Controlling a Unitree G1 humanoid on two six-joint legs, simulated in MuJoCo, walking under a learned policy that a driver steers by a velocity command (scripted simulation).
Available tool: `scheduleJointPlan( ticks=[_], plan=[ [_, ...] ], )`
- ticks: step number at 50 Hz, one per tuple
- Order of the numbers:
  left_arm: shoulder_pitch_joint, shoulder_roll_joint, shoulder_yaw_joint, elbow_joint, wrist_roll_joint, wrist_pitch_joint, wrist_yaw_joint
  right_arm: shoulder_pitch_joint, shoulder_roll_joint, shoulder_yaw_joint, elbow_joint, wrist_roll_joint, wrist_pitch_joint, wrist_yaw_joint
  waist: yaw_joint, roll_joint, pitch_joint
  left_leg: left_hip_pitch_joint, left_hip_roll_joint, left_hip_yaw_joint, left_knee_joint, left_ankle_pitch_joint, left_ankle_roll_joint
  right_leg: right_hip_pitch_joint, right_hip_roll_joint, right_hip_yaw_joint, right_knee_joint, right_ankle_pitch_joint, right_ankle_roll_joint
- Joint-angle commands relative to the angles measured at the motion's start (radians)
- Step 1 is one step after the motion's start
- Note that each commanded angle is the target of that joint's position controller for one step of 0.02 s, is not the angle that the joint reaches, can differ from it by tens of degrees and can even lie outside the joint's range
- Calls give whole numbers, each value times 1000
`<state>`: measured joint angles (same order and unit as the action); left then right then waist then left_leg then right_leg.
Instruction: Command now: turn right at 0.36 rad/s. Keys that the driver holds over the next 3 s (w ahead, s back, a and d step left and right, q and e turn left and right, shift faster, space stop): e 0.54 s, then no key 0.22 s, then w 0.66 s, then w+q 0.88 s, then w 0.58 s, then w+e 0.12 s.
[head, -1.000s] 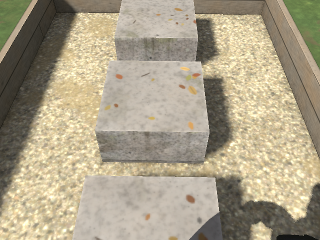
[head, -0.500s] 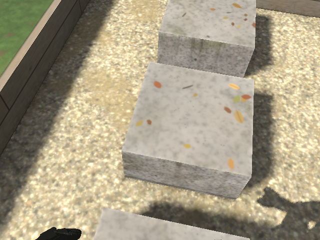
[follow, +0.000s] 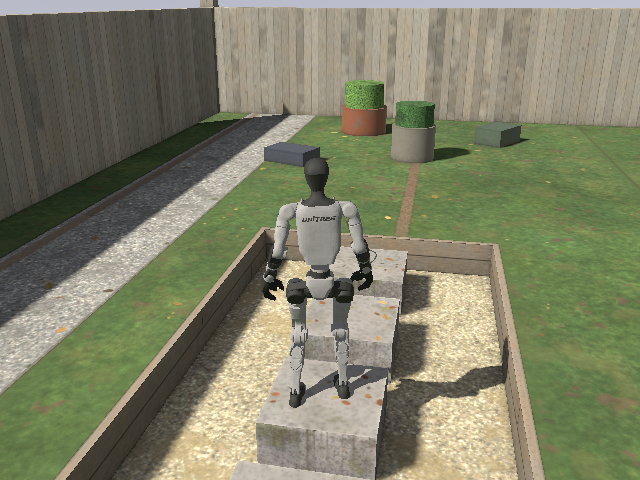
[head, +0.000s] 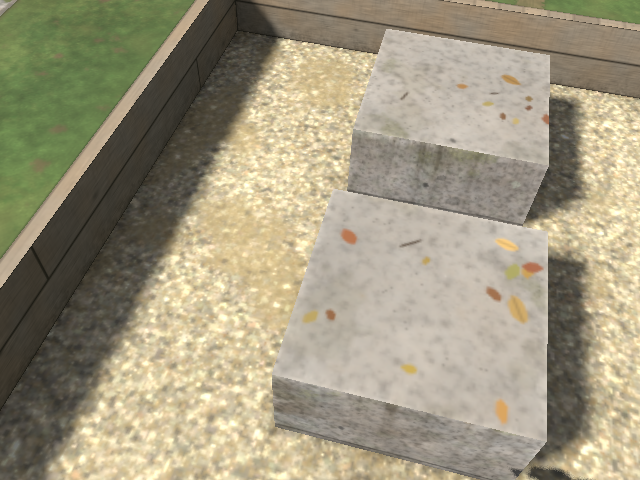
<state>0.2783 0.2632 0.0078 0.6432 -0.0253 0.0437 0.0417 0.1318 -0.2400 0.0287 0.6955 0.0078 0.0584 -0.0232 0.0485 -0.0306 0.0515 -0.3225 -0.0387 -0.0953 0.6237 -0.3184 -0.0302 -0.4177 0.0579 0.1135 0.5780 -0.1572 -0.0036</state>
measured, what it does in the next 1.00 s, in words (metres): steps on the spot, turning right: right foot, then left foot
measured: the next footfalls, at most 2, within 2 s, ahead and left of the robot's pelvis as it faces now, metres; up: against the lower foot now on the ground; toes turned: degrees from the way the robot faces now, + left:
right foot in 0.44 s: +0.01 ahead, -0.10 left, +0.00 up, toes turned -18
left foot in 0.88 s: +0.08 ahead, +0.09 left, +0.00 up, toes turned -27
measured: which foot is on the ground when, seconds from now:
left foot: down 0.00-0.46, up 0.48-0.86, down 0.88-1.00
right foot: down 0.00-0.02, up 0.04-0.42, down 0.44-0.92, up 0.94-1.00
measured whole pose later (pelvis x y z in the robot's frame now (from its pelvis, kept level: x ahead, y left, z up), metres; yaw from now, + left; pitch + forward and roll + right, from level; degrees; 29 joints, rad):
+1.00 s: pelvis +0.03 +0.00 +0.02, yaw -26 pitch +0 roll -1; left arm 0.23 0.24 -0.02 0.74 -0.02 -0.02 -0.01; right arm 0.32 -0.23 0.01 0.78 -0.01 -0.05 -0.01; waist -0.03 -0.04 -0.03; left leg -0.15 -0.02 -0.01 0.45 -0.31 0.05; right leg -0.32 0.08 0.06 0.80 -0.43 -0.05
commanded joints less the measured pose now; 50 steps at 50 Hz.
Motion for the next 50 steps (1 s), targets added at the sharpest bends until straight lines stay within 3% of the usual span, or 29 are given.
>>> scheduleJointPlan(
  ticks=[1,2,3,4,6,10,12,15,19,21,22,23,24,25,26,27,28,30,33,36,38,40,43,44,45,46,47,48,50],
  plan=[
    [-102,95,39,-120,-1,-7,5,132,-174,-42,-32,-35,-19,-13,-84,66,-107,209,163,-166,-241,-22,138,-201,-28,131,-39,-398,-75],
    [-147,83,38,-142,-9,-19,1,132,-209,-55,-33,-58,-21,-11,-101,284,-84,156,350,-399,-387,-13,250,-281,75,-56,232,-433,-18],
    [-100,143,62,-105,-3,-22,0,76,-169,-45,-62,-84,-38,-12,-83,225,-81,146,403,-436,-365,105,291,-287,33,-4,472,-447,22],
    [-44,151,72,-68,-2,-13,0,22,-123,-33,-85,-72,-52,-15,-44,152,-95,135,367,-350,-335,189,273,-267,26,17,611,-422,37],
    [26,141,77,-28,-3,17,10,-55,-82,-18,-101,-28,-67,-17,-5,110,-83,142,300,-203,-297,287,229,-256,3,16,740,-359,69],
    [-49,125,66,-72,-19,35,10,-17,-69,-10,-90,-14,-47,-34,-47,135,-76,215,263,-82,-293,349,264,-251,-24,-45,729,-258,130],
    [-95,91,44,-93,-18,28,0,25,-93,-23,-63,-8,-35,-43,-78,144,-64,269,269,-63,-297,299,251,-231,-55,-68,538,-242,131],
    [-128,71,25,-116,-6,25,-13,55,-145,-50,-37,-8,-29,-32,-104,178,-71,258,308,-43,-279,359,270,-118,-73,-122,333,-324,97],
    [-108,99,28,-107,1,20,-31,35,-189,-75,-20,5,-28,-17,-92,198,-97,247,338,-12,-224,520,272,3,-64,-180,99,-262,30],
    [-59,103,34,-92,5,12,-36,10,-185,-81,-12,25,-25,-15,-52,204,-123,226,309,41,-157,522,223,118,-43,-205,-112,-84,-26],
    [-36,144,48,-92,12,7,-34,36,-173,-79,5,25,-30,-15,-41,140,-136,167,263,84,-82,410,166,212,-58,-137,-184,56,-64],
    [9,240,74,-103,15,7,-23,10,-113,-62,-13,-1,-41,-13,-35,-107,-173,-65,170,184,179,78,63,408,-238,135,-197,396,-143],
    [31,280,83,-114,28,0,-30,-109,-91,-53,-91,-25,-50,-15,16,-282,-180,-310,-2,150,368,-313,-12,409,-407,429,-235,434,-352],
    [3,201,59,-131,41,-18,-31,-108,-135,-72,-71,-16,-53,-9,20,-140,-174,-341,28,47,542,-320,-37,399,-406,400,-260,342,-373],
    [-46,164,50,-139,38,-28,-26,-86,-146,-79,-55,1,-53,0,-3,-107,-128,-363,38,31,603,-272,-45,358,-361,320,-245,313,-328],
    [-87,153,51,-148,27,-29,-20,-64,-139,-83,-41,0,-54,2,-20,-46,-113,-366,44,23,625,-227,-51,347,-301,262,-229,270,-276],
    [-124,133,39,-157,21,-28,-18,-61,-154,-88,-42,-1,-47,-4,-28,-12,-103,-366,47,19,629,-182,-59,335,-289,231,-215,322,-254],
    [-145,95,19,-161,23,-26,-14,-32,-134,-86,-49,6,-39,-4,-51,-39,-135,-277,25,40,652,-113,-69,287,-248,173,-209,412,-247],
    [-151,53,1,-154,26,-26,-13,-19,-108,-74,-65,13,-27,-13,-54,-88,-143,-214,29,47,529,-61,-78,280,-219,145,-209,346,-244],
    [-125,62,3,-123,28,-21,-17,-59,-69,-49,-86,6,-26,-13,-22,-112,-115,-129,44,67,290,-78,-54,268,-213,166,-201,229,-229],
    [-111,68,5,-101,27,-18,-22,-57,-69,-43,-89,5,-29,-9,-10,-131,-102,-56,42,81,179,-120,-39,235,-220,202,-204,162,-236],
    [-85,58,0,-63,20,-19,-31,-28,-71,-40,-71,5,-40,-1,-9,-127,-91,26,41,91,37,-84,-16,201,-210,257,-267,-185,-235],
    [-86,108,8,-6,8,-31,-47,50,-113,-49,-21,-9,-68,1,-49,-113,-17,162,39,95,-173,30,67,115,-183,346,-340,-544,-205],
    [-126,96,0,-8,12,-39,-52,108,-126,-50,0,-10,-81,5,-79,-79,-8,209,90,35,-209,22,101,70,-165,332,-292,-511,-182],
    [-156,60,-8,-17,10,-50,-56,119,-169,-59,13,-12,-96,11,-70,41,16,192,122,-39,-259,-155,148,11,-79,178,-207,-428,-149],
    [-182,49,-13,-20,17,-63,-56,152,-193,-72,28,-5,-109,18,-90,162,26,200,189,-189,-374,-331,207,-32,3,31,-49,-344,-100],
    [-206,64,-8,-21,12,-76,-51,219,-188,-71,48,-10,-115,20,-124,235,33,283,299,-369,-476,-445,266,-143,24,-48,101,-282,-65],
    [-232,103,3,-21,1,-90,-48,267,-175,-72,64,-17,-121,19,-151,218,76,344,367,-468,-500,-428,306,-270,8,-66,220,-339,-38],
    [-200,97,12,-1,-14,-116,-60,311,-148,-67,76,-27,-142,9,-137,150,56,445,362,-447,-466,-271,303,-411,-36,-31,453,-302,-26]
  ],
)
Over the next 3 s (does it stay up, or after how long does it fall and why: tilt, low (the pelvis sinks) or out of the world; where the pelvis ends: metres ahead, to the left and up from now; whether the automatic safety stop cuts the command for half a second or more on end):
stays up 1.12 -0.20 0.02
